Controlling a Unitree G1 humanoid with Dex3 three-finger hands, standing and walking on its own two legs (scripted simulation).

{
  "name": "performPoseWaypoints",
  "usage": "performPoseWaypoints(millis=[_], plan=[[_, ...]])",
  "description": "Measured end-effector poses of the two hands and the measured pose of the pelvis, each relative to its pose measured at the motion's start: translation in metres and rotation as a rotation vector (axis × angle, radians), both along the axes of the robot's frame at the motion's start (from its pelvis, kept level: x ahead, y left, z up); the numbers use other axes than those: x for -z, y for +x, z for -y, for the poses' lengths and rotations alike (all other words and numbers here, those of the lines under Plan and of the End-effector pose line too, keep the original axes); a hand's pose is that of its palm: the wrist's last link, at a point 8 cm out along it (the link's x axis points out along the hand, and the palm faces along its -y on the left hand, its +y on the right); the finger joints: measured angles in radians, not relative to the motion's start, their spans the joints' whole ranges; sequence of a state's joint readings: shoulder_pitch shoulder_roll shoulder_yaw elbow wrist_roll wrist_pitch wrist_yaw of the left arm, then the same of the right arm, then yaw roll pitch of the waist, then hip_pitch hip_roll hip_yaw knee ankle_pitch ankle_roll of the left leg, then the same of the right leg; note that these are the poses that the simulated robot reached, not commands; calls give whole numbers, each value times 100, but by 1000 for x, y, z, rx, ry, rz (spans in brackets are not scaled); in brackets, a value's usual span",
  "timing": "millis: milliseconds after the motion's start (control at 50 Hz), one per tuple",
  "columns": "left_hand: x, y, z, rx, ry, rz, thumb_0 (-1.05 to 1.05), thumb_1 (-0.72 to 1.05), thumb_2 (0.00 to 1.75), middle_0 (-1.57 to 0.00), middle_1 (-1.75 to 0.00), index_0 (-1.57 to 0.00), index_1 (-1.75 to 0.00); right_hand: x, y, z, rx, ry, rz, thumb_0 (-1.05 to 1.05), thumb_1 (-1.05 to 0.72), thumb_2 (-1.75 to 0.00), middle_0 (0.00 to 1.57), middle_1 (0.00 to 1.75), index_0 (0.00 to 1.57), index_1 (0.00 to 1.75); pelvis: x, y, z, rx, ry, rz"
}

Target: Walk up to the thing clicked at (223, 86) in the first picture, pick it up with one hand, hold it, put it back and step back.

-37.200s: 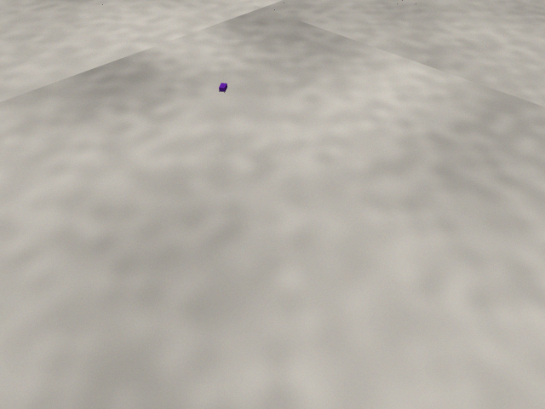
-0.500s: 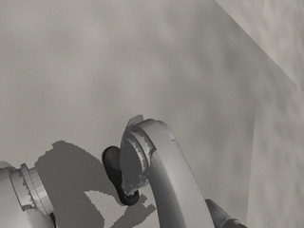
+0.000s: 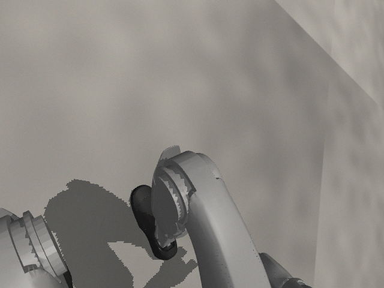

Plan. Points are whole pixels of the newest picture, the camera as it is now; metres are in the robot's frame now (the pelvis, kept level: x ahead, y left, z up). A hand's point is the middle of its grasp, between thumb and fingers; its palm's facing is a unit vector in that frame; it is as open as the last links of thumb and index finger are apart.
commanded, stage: close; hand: left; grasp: from above
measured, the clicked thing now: out of the picture +0.47 +0.36 -0.29
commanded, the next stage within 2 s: settle in 0.12 s
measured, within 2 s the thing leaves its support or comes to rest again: leaves its support in 0.46 s
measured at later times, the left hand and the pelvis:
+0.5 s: hand out of the picture +0.46 +0.36 -0.24, palm faces -0.45 -0.09 -0.89, open 6.9 cm; pelvis +0.00 +0.00 +0.00, yaw +0 degrees
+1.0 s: hand out of the picture +0.45 +0.37 -0.15, palm faces -0.47 -0.07 -0.88, open 6.9 cm; pelvis -0.01 +0.00 +0.02, yaw +4 degrees
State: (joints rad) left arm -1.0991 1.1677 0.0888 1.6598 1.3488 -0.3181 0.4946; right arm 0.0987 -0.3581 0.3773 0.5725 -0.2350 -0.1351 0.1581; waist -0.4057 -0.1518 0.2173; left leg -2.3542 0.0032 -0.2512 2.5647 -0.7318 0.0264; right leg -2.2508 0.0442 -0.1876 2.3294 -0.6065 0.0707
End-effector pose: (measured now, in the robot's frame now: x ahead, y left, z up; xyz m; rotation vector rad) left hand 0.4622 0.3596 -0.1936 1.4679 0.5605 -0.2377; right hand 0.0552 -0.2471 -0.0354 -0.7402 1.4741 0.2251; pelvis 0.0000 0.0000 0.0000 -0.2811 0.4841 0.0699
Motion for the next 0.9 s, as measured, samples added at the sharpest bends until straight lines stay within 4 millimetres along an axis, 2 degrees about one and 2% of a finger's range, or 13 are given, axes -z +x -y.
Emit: performPoseWaypoints(millis=[200,460,600,780,900], plan=[[-1,0,-2,19,-13,2,0,54,1,-89,-22,-94,-16,-4,2,3,-9,-26,-7,0,-90,-89,20,30,20,30,-1,0,0,-1,-3,5],[-7,3,-3,32,-6,21,-1,51,0,-95,-15,-100,-9,-8,3,2,-2,-36,5,0,-92,-89,20,30,20,30,-2,0,-1,0,-8,-4],[-30,12,-10,7,16,80,-1,50,0,-98,-11,-102,-5,-8,8,5,16,-24,22,0,-92,-90,20,30,20,30,-5,2,-1,-7,-7,-26],[-67,7,-19,-5,36,53,-1,50,0,-100,-5,-105,0,-5,19,12,44,-5,58,0,-92,-89,20,30,20,30,-12,-1,1,-26,8,-51],[-83,-2,-20,19,32,-7,-1,49,0,-102,-2,-105,0,-5,28,16,66,-11,88,0,-92,-89,20,30,20,30,-18,-4,1,-39,19,-61]])
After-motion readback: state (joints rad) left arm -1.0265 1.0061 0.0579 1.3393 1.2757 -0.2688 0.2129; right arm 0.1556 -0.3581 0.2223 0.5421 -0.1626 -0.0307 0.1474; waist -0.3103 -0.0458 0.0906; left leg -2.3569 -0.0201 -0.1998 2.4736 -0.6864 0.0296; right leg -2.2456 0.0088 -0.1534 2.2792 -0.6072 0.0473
